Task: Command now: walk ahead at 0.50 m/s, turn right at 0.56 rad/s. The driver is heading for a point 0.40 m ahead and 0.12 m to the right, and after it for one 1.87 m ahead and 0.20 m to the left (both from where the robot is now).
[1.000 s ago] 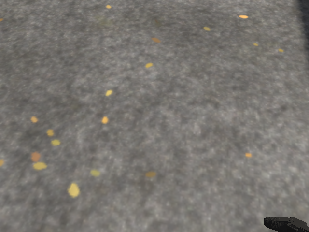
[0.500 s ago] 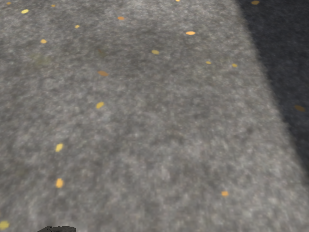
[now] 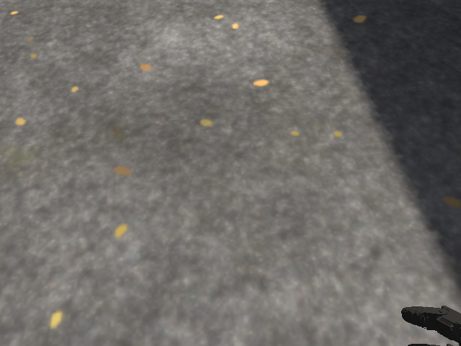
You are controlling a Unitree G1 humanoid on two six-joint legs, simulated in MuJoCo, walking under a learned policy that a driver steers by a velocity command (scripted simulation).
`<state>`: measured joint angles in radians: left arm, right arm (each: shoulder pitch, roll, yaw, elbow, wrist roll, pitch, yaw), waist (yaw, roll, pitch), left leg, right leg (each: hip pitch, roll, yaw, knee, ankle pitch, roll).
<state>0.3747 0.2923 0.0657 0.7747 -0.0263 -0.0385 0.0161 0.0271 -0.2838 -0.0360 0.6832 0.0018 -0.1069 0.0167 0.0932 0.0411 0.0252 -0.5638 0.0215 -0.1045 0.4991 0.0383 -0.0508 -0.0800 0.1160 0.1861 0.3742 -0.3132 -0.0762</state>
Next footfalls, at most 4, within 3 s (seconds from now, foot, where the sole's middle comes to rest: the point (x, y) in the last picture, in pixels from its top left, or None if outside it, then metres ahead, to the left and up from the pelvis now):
0.06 left None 0.21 0.13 -0.78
0.58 right None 0.43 -0.20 -0.78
1.12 left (286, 250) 0.77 -0.04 -0.78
1.60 right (340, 180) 1.07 -0.23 -0.78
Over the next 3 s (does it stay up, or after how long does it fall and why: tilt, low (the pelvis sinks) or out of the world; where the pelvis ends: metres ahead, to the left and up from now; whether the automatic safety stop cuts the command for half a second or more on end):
stays up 1.57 0.16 0.01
